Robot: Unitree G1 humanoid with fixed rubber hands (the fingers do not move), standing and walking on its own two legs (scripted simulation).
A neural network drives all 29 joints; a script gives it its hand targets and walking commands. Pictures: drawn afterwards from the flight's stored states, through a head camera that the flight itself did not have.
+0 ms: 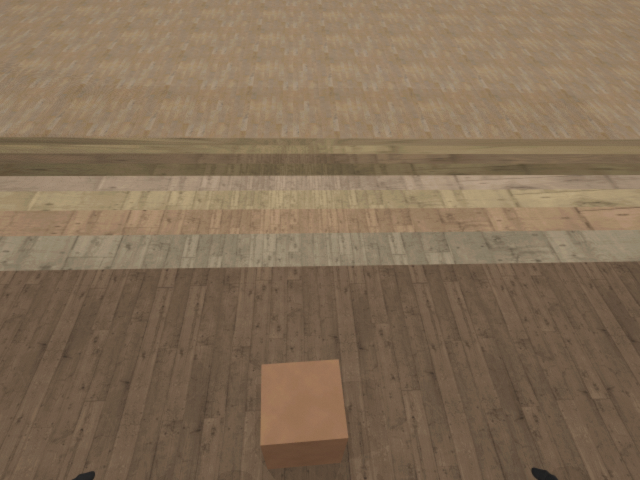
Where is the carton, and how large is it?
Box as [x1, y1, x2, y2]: [260, 359, 347, 468]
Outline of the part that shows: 338,359 261,364 260,445 267,468 340,462 347,440 347,431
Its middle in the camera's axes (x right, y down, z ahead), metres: -0.05 +0.48 +1.08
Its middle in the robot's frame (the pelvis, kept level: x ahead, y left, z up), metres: +0.41 +0.02 -0.66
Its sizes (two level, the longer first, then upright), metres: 0.210 0.200 0.250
